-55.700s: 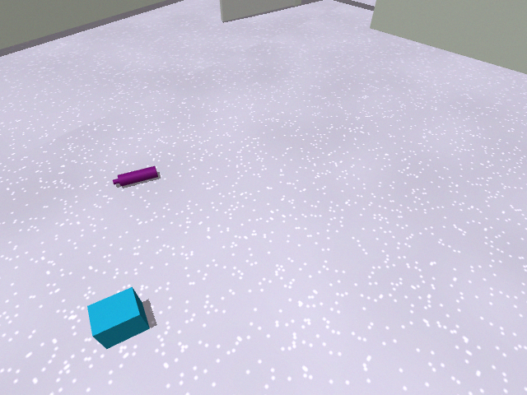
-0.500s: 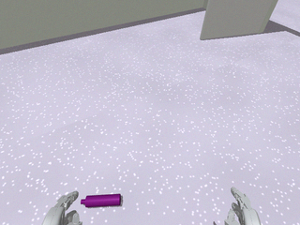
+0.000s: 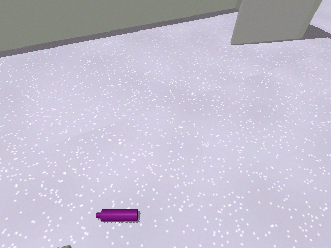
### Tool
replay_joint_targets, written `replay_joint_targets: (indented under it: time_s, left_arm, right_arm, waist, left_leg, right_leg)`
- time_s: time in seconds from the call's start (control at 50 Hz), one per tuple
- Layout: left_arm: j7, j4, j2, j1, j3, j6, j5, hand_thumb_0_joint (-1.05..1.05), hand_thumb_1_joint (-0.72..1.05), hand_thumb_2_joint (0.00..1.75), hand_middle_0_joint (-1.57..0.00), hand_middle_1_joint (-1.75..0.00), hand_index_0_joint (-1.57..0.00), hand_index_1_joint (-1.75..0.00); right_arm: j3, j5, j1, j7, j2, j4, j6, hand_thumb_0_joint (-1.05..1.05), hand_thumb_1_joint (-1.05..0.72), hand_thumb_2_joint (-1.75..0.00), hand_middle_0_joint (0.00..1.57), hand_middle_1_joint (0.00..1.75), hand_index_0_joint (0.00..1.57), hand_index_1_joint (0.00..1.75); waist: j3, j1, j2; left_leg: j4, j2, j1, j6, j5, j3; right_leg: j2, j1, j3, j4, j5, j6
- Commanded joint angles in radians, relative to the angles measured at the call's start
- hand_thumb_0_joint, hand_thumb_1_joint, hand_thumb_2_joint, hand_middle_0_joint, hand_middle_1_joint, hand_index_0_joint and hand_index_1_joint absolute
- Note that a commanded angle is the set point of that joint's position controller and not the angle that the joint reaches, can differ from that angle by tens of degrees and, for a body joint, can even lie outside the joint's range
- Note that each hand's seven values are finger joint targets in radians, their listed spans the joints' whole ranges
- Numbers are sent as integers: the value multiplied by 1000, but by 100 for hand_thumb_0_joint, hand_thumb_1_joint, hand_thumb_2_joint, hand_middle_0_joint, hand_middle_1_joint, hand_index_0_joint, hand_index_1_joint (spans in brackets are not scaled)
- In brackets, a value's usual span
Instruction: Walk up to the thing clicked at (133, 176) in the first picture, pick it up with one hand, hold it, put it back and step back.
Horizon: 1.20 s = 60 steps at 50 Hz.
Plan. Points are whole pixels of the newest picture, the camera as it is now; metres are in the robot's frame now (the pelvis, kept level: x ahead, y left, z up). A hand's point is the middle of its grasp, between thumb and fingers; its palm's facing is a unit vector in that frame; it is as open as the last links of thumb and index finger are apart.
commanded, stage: stand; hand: left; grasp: from above
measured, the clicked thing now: (117, 215) +0.42 +0.28 -0.72
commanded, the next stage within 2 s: none
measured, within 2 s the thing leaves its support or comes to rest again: neither
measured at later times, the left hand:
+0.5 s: hand out of the picture +0.03 +0.24 -0.13, palm faces +0.04 -0.94 -0.34, open 7.4 cm
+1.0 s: hand out of the picture +0.04 +0.23 -0.13, palm faces +0.01 -0.94 -0.33, open 7.4 cm
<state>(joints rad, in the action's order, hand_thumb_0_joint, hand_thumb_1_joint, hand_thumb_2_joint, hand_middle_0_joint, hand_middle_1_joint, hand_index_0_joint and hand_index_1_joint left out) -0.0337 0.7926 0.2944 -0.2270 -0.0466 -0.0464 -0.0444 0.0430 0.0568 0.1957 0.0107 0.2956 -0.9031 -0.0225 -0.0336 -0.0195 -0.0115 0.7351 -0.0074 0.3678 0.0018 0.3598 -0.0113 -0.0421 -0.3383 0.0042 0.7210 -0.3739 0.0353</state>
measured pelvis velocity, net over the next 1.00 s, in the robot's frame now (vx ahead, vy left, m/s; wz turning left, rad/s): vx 0.00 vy -0.01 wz -0.01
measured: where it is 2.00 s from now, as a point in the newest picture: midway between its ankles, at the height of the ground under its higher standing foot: outside the picture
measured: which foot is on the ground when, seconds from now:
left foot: down 0.00-1.00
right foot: down 0.00-1.00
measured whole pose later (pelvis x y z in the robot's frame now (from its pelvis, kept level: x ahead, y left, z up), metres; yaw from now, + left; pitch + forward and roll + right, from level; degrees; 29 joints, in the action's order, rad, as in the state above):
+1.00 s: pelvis +0.00 -0.01 +0.03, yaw +0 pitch -4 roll +0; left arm -0.01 1.17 0.30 -0.15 -0.03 0.00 -0.02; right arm 0.01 0.02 0.15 0.01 0.32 -1.14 0.00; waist -0.06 -0.01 0.02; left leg 0.36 -0.02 0.13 0.02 0.16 -0.01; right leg -0.02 -0.11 0.01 0.36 -0.18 0.02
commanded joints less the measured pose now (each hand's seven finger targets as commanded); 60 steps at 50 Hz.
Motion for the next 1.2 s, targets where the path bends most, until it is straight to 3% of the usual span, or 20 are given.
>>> replay_joint_targets:
  time_s: [0.0, 0.08, 0.14, 0.26, 0.4, 0.54, 0.64, 0.74, 0.9, 0.94, 1.18]
  left_arm:
    - [-10, 9, 137, 36, -40, 53, 3, 0, 90, 90, -20, -30, -20, -30]
    - [-11, 105, 151, 32, -36, 57, 8, 0, 90, 90, -20, -30, -20, -30]
    - [-14, 155, 165, 42, -35, 62, 12, 0, 90, 90, -20, -30, -20, -30]
    - [-12, 232, 172, 57, -25, 57, 11, 0, 90, 90, -20, -30, -20, -30]
    - [-10, 281, 180, 63, -22, 62, 11, 0, 90, 90, -20, -30, -20, -30]
    - [-5, 297, 196, 91, -21, 62, 13, 0, 90, 90, -20, -30, -20, -30]
    - [1, 307, 198, 85, -19, 60, 15, 0, 90, 90, -20, -30, -20, -30]
    - [3, 306, 207, 105, -21, 64, 18, 0, 90, 90, -20, -30, -20, -30]
    - [7, 316, 211, 109, -17, 66, 24, 0, 90, 90, -20, -30, -20, -30]
    - [7, 317, 199, 108, -13, 67, 24, 0, 90, 90, -20, -30, -20, -30]
    - [8, 328, 171, 108, -7, 64, 28, 0, 90, 90, -20, -30, -20, -30]
  right_arm:
    - [40, -10, -53, 20, 160, 39, -21, 0, -90, -90, 20, 30, 20, 30]
    - [38, -16, -57, 25, 164, -13, -9, 0, -90, -90, 20, 30, 20, 30]
    - [35, -24, -40, 26, 168, -55, -7, 0, -90, -90, 20, 30, 20, 30]
    - [29, -28, -49, 25, 176, -103, 3, 0, -90, -90, 20, 30, 20, 30]
    - [23, -31, -70, 21, 175, -135, 2, 0, -90, -90, 20, 30, 20, 30]
    - [19, -31, -68, 15, 187, -157, 7, 0, -90, -90, 20, 30, 20, 30]
    - [16, -32, -81, 14, 196, -161, 6, 0, -90, -90, 20, 30, 20, 30]
    - [11, -32, -86, 14, 200, -168, 1, 0, -90, -90, 20, 30, 20, 30]
    - [2, -36, -74, 10, 199, -183, 3, 0, -90, -90, 20, 30, 20, 30]
    - [2, -37, -85, 11, 204, -180, 0, 0, -90, -90, 20, 30, 20, 30]
    - [-13, -39, -68, 11, 171, -199, 4, 0, -90, -90, 20, 30, 20, 30]
  waist:
    - [79, -5, 72]
    - [46, -1, 41]
    - [49, 8, 28]
    - [-21, 9, 20]
    - [-14, 3, 8]
    - [-45, 10, 12]
    - [-30, 6, 35]
    - [2, 7, 26]
    - [-6, 15, 13]
    - [19, 15, 14]
    - [12, 16, 17]
  left_leg:
    - [-255, -79, -99, -50, -206, -123]
    - [-300, -70, -145, -39, -184, -99]
    - [-318, -71, -193, -31, -247, -85]
    - [-414, -79, -182, -25, -130, -100]
    - [-435, -84, -211, -22, -171, -97]
    - [-454, -83, -190, -17, -98, -93]
    - [-468, -94, -173, -20, -64, -105]
    - [-457, -99, -202, -20, -137, -96]
    - [-452, -98, -215, -19, -149, -84]
    - [-444, -103, -245, -19, -204, -80]
    - [-449, -103, -241, -18, -236, -64]
  right_leg:
    - [-32, 97, -38, -180, 201, -52]
    - [-50, 137, -56, -276, 222, -54]
    - [-62, 168, -63, -313, 261, -51]
    - [-56, 183, -55, -374, 176, -41]
    - [-69, 202, -62, -410, 201, -38]
    - [-64, 186, -65, -440, 125, -35]
    - [-65, 200, -67, -433, 128, -40]
    - [-78, 209, -76, -434, 182, -46]
    - [-74, 198, -80, -449, 180, -45]
    - [-79, 205, -82, -445, 220, -48]
    - [-72, 222, -77, -443, 269, -44]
